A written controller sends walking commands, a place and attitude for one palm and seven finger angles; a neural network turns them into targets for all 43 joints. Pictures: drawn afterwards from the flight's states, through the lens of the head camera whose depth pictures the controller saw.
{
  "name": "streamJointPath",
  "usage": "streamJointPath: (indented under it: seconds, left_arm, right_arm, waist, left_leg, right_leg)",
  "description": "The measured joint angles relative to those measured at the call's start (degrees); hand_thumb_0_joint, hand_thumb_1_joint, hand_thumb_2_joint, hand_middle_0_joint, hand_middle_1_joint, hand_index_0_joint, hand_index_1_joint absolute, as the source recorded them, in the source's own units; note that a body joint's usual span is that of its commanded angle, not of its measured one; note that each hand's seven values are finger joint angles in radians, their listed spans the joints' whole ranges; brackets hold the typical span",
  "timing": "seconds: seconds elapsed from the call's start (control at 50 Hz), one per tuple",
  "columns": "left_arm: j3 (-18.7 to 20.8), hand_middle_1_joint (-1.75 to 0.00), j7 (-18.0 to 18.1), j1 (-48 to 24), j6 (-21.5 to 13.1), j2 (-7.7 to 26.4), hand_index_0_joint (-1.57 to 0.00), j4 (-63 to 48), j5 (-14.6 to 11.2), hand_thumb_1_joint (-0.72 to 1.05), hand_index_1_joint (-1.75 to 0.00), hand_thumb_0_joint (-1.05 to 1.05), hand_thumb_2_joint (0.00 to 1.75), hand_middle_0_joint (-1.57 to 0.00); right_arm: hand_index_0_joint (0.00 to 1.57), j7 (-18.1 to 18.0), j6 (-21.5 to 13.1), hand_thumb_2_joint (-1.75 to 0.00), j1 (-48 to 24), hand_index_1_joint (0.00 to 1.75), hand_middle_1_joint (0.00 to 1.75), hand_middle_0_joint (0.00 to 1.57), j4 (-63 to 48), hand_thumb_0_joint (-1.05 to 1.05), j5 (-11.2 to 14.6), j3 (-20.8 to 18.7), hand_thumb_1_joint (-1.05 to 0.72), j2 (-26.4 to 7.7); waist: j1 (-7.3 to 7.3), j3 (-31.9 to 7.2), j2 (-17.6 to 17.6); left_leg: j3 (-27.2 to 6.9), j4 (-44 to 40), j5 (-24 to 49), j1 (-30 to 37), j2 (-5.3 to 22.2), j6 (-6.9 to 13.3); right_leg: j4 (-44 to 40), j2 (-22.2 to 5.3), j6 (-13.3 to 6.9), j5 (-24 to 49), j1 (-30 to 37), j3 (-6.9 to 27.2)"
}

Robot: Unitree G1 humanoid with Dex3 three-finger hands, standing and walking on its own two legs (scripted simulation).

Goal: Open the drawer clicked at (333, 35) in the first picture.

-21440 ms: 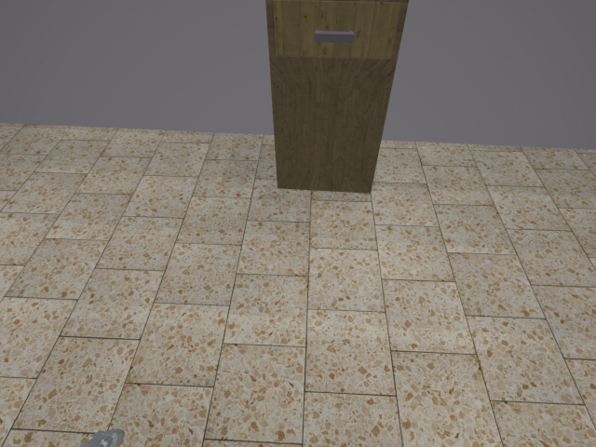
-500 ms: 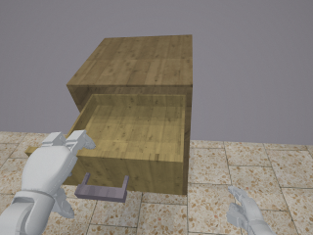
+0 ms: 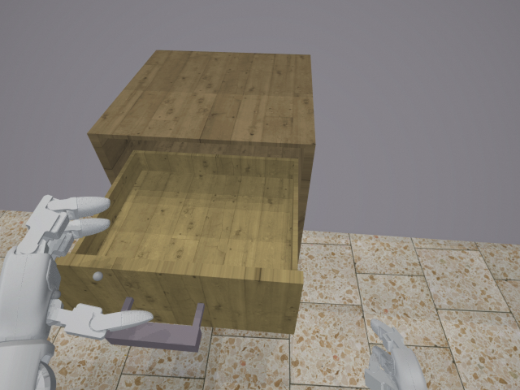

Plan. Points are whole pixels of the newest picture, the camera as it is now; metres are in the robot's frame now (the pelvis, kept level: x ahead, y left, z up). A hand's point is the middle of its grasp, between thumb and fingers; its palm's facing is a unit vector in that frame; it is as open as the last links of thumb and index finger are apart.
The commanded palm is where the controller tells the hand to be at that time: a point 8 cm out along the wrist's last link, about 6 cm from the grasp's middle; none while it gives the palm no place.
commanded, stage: draw the hand back to the body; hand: left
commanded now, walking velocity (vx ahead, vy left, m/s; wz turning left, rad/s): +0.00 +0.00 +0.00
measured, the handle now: (159, 320) +0.22 +0.18 +0.00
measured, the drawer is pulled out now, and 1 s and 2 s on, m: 0.30 0.30 0.30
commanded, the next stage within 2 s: step back with the hand held close in 0.72 s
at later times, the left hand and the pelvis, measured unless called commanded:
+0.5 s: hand (65, 280) +0.19 +0.24 +0.17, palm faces +0.40 -0.82 -0.42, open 8.8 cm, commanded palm +0.14 +0.28 +0.19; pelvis +0.01 +0.00 +0.00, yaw +1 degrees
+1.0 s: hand (57, 276) +0.18 +0.24 +0.19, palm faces +0.40 -0.77 -0.50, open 7.4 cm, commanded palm +0.12 +0.27 +0.19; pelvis -0.01 -0.01 +0.00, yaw +2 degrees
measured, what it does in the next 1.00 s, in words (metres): stands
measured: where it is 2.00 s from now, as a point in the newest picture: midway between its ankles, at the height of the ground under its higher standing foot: outside the picture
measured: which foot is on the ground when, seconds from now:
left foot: down 0.00-1.00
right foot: down 0.00-1.00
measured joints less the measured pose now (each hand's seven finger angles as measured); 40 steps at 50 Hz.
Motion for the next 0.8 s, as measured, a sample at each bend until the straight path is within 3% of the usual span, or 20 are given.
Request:
streamJointPath:
  seconds: [0.14,0.44,0.6,0.8]
  left_arm:
    - [2.61,-0.92,-0.33,2.63,0.22,1.55,-0.28,1.07,-1.19,-0.06,-0.92,0.00,0.49,-0.28]
    - [5.76,-0.59,-0.02,2.69,1.30,2.32,-0.25,4.13,-1.86,0.46,-0.58,0.01,0.71,-0.24]
    - [5.28,-0.41,0.08,2.45,1.63,1.65,-0.23,4.17,-2.00,0.72,-0.41,0.01,0.83,-0.22]
    - [5.51,-0.32,0.00,2.25,1.10,1.91,-0.22,4.98,-2.30,0.87,-0.32,0.02,0.89,-0.21]
  right_arm:
    - [0.20,0.33,0.64,-0.90,-0.18,0.30,0.30,0.20,2.06,0.01,0.20,-1.31,-0.91,-0.84]
    - [0.20,-0.52,2.48,-0.90,-2.25,0.30,0.30,0.20,1.56,0.01,1.04,-2.69,-0.91,-1.53]
    - [0.20,-0.35,2.19,-0.90,-2.18,0.30,0.30,0.20,1.34,0.01,0.96,-2.20,-0.91,-1.43]
    - [0.20,-0.59,2.74,-0.90,-1.82,0.30,0.30,0.20,1.85,0.01,1.06,-2.16,-0.91,-1.38]
  waist:
    - [-0.44,-0.54,0.74]
    - [0.26,-1.50,1.60]
    - [0.55,-1.37,1.77]
    - [0.33,-1.03,2.15]
  left_leg:
    - [0.23,-0.66,-0.14,-0.21,-0.13,0.28]
    - [-0.36,-1.13,0.06,-0.15,-0.41,0.19]
    - [-0.92,-1.45,0.49,0.10,-0.31,-0.15]
    - [-1.36,-1.66,0.93,0.30,0.12,-0.70]
  right_leg:
    - [-1.05,-0.21,0.27,0.11,-0.07,0.24]
    - [-1.46,-0.46,0.20,0.02,0.15,-0.43]
    - [-1.69,-0.32,-0.13,0.27,0.49,-1.00]
    - [-1.71,0.14,-0.67,0.58,0.65,-1.44]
